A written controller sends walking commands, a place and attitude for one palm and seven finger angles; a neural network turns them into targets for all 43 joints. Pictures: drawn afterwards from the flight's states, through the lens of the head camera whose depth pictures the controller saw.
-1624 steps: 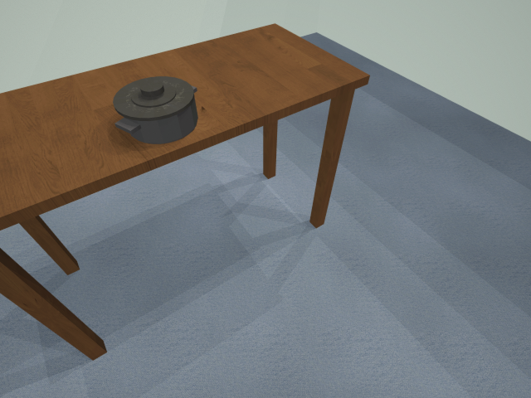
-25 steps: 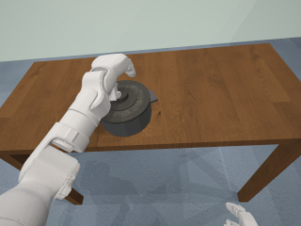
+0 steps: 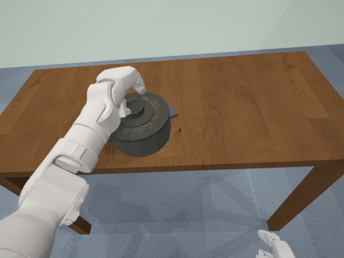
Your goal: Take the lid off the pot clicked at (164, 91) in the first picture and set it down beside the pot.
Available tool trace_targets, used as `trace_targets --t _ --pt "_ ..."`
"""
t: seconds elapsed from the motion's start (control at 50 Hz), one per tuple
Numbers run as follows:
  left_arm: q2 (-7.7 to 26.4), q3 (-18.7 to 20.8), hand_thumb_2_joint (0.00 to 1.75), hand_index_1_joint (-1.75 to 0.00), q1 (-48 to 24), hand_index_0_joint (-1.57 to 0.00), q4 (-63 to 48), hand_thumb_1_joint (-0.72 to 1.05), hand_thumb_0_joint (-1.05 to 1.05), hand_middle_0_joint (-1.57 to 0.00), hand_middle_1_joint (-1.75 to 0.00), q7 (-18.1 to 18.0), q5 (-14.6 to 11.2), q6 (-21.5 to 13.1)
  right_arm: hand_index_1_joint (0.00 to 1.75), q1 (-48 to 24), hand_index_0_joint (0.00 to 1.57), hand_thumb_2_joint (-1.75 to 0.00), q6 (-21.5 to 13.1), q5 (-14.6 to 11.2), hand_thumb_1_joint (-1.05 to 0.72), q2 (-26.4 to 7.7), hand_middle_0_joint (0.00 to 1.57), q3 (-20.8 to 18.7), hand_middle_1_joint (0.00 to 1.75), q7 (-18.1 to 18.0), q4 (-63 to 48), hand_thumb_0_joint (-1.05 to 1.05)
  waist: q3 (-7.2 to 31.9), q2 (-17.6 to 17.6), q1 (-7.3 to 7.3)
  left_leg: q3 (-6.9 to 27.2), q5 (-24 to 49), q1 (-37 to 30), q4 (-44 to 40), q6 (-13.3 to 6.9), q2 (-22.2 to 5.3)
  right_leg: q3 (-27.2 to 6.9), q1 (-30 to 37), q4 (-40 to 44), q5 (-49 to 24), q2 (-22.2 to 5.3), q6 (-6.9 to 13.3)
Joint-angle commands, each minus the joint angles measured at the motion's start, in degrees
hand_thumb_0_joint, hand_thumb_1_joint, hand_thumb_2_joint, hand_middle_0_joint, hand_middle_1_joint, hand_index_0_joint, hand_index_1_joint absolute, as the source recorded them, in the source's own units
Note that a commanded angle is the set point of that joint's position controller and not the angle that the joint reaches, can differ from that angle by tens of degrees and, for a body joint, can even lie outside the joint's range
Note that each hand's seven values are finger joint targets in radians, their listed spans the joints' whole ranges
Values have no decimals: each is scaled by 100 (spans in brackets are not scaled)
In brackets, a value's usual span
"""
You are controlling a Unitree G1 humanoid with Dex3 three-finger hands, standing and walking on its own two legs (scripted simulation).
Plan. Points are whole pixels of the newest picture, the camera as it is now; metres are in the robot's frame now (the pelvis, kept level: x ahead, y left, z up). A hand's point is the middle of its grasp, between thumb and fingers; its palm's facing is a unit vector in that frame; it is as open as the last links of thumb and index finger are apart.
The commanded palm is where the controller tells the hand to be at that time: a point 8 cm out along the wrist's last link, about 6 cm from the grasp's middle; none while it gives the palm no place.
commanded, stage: lower the open fingers around the knob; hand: left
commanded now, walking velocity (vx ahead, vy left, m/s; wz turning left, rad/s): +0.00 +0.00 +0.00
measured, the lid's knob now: (134, 108) +0.47 +0.11 +0.09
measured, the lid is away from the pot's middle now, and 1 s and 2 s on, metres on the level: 0.01 0.01 0.00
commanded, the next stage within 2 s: close the fingers and squeeze the knob in 0.66 s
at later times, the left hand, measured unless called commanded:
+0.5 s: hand (128, 109) +0.44 +0.11 +0.12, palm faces -0.31 -0.09 -0.95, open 10.0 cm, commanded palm +0.42 +0.12 +0.18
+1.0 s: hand (126, 109) +0.44 +0.12 +0.12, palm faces -0.32 -0.08 -0.94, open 9.9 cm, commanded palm +0.43 +0.12 +0.18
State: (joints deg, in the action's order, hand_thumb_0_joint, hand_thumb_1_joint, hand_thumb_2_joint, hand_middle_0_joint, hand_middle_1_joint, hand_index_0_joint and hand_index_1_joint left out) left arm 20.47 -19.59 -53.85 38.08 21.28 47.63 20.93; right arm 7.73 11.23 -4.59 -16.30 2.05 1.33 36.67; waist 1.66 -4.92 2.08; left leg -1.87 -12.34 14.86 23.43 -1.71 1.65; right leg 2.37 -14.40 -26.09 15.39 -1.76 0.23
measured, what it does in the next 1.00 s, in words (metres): stands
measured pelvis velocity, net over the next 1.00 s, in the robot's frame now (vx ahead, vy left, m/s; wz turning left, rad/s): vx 0.00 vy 0.01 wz -0.01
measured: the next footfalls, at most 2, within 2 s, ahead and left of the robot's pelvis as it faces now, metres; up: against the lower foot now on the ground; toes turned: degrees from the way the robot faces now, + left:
none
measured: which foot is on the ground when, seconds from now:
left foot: down 0.00-1.00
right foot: down 0.00-1.00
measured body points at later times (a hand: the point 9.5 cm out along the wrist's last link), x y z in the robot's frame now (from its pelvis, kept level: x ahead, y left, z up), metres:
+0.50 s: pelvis +0.00 +0.01 +0.00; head +0.02 -0.03 +0.45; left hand +0.45 +0.12 +0.17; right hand +0.14 -0.23 -0.13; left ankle -0.01 +0.10 -0.74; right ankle -0.02 -0.11 -0.74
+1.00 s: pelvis +0.00 +0.01 +0.00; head +0.02 -0.03 +0.45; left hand +0.45 +0.12 +0.17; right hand +0.13 -0.24 -0.13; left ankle -0.01 +0.10 -0.74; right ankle -0.02 -0.11 -0.74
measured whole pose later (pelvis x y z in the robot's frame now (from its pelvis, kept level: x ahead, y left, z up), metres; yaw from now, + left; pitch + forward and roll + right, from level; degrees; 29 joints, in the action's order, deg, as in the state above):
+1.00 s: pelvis +0.00 +0.01 +0.00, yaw +0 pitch +4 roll +0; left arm 19.3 -19.5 -52.9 42.1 18.3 47.9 18.0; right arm 9.1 11.2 -4.6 -16.2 1.3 0.7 37.8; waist 1.6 -4.3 2.9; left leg -2.2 -12.6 16.1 24.4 -2.3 1.8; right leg 1.9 -15.4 -26.2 15.0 -1.9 -0.2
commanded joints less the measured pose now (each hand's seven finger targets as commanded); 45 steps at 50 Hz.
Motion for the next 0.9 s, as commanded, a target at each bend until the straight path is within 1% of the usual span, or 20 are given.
trace_targets --t 0.0,0.06,0.1,0.16,0.2,0.22,0.24,0.34,0.38,0.42,0.5,0.52,0.54,0.56,0.7,0.74,0.76,0.8,0.84,0.88 --pt "1358 725 153 -8 -3171 -85 -1675 -33 0 -85 -8 -71 111 -168 30 -669 20 -90 -253 11 -90 -595 20 -269 30 -72 -835 0 2309 813 61 203 1804 -1095 115 -279 220 -69 856 144 -2775 179 184" --pt "1355 636 153 -8 -3694 -85 -1998 -33 0 -85 -8 -124 163 -243 30 -475 20 -90 -371 20 -90 -536 20 -299 30 -102 -731 0 2538 600 110 314 2062 -1469 108 -270 208 -45 773 95 -2806 239 189" --pt "962 474 153 -8 -3065 -85 -1490 -33 0 -85 -8 -164 82 -252 30 -381 20 -90 -378 20 -90 -545 20 -324 30 -83 -677 0 2314 661 110 315 2101 -1401 124 -256 181 19 570 133 -2639 262 210" --pt "932 592 153 -8 -2114 -85 -574 -33 0 -85 -8 -252 82 -230 30 -396 20 -90 -345 -18 -90 -578 20 -249 30 -22 -608 0 1817 959 -30 261 1688 -935 4 -168 159 99 495 79 -2281 263 201" --pt "587 371 153 -8 -2052 -85 -753 -33 0 -85 -8 -274 56 -226 30 -464 20 -90 -299 -9 -90 -606 20 -290 30 31 -665 0 1902 819 -26 234 1746 -952 44 -179 165 105 464 72 -2297 222 224" --pt "807 486 153 -8 -2216 -85 -1051 -33 0 -85 -8 -309 148 -239 30 -500 20 -90 -293 -5 -90 -585 20 -283 30 46 -690 0 2144 732 -60 259 1853 -1081 40 -163 141 67 581 36 -2335 222 215" --pt "574 236 153 -8 -2393 -85 -1230 -33 0 -85 -8 -304 164 -232 30 -582 20 -90 -283 6 -90 -562 20 -286 30 62 -749 0 2200 608 -10 281 1856 -1167 75 -169 159 68 508 47 -2310 233 225" --pt "1100 554 153 -8 -3451 -85 -1514 -33 0 -85 -8 -475 203 -290 30 -395 20 -90 -299 39 -90 -556 20 -311 30 -53 -607 0 2377 643 129 324 1710 -1296 64 -212 149 33 533 99 -2313 282 222" --pt "832 534 153 -8 -2525 -85 -298 -33 0 -85 -8 -510 156 -169 30 -281 20 -90 -287 4 -90 -558 20 -271 30 -63 -468 0 1855 1019 90 251 1505 -899 37 -187 152 87 354 95 -2152 287 202" --pt "758 576 153 -8 -2029 -85 51 -33 0 -85 -8 -517 95 -177 30 -340 20 -90 -244 -1 -90 -585 20 -239 30 -46 -502 0 1714 1140 4 189 1313 -672 -28 -159 143 99 384 95 -1987 243 190" --pt "520 205 153 -8 -2879 -85 -1196 -33 0 -85 -8 -442 147 -340 30 -506 20 -90 -245 51 -90 -529 20 -310 30 -36 -732 0 2371 730 106 267 1735 -1137 127 -234 163 27 507 78 -2343 205 226" --pt "766 382 153 -8 -2824 -85 -980 -33 0 -85 -8 -474 246 -313 30 -414 20 -90 -246 46 -90 -547 20 -330 30 -39 -637 0 2387 624 107 252 1768 -1199 156 -215 142 4 469 54 -2316 230 220" --pt "756 434 153 -8 -2490 -85 -590 -33 0 -85 -8 -472 219 -276 30 -366 20 -90 -247 36 -90 -545 20 -298 30 -38 -626 0 2148 796 79 233 1662 -1024 145 -217 169 29 448 76 -2288 253 212" --pt "1059 699 153 -8 -2412 -85 -402 -33 0 -85 -8 -496 205 -274 30 -314 20 -90 -229 13 -90 -583 20 -265 30 -55 -575 0 1969 928 49 218 1516 -861 87 -204 154 44 473 86 -2220 260 208" --pt "706 427 153 -8 -2330 -85 -323 -33 0 -85 -8 -457 123 -301 30 -370 20 -90 -208 -3 -90 -584 20 -281 30 -75 -646 0 1793 948 75 199 1336 -737 28 -223 160 42 391 164 -2052 232 209" --pt "883 498 153 -8 -2600 -85 -801 -33 0 -85 -8 -470 169 -345 30 -381 20 -90 -222 11 -90 -579 20 -300 30 -63 -678 0 2159 671 50 212 1492 -988 60 -222 167 0 520 103 -2183 227 215" --pt "887 523 115 -43 -2448 -65 -661 -17 0 -65 -43 -476 171 -338 30 -381 20 -90 -234 7 -90 -573 20 -301 30 -67 -670 0 2159 692 50 213 1559 -1006 85 -222 166 3 509 91 -2214 236 216" --pt "633 372 115 -50 -2330 -63 -460 -15 0 -63 -50 -441 113 -317 30 -338 20 -90 -210 3 -90 -578 20 -310 30 -57 -648 0 1945 848 110 208 1509 -894 93 -233 157 55 367 149 -2146 249 218" --pt "834 439 115 -55 -2594 -62 -368 -13 0 -62 -55 -452 152 -290 30 -341 20 -90 -185 -14 -90 -607 20 -284 30 -81 -580 0 1771 903 127 191 1190 -775 12 -214 157 43 325 177 -1936 258 199" --pt "1082 633 114 -60 -2805 -61 -470 -11 0 -61 -60 -481 158 -309 30 -277 20 -90 -208 -8 -90 -621 20 -292 30 -111 -560 0 1969 891 98 201 1229 -820 10 -233 168 11 461 156 -2016 251 203"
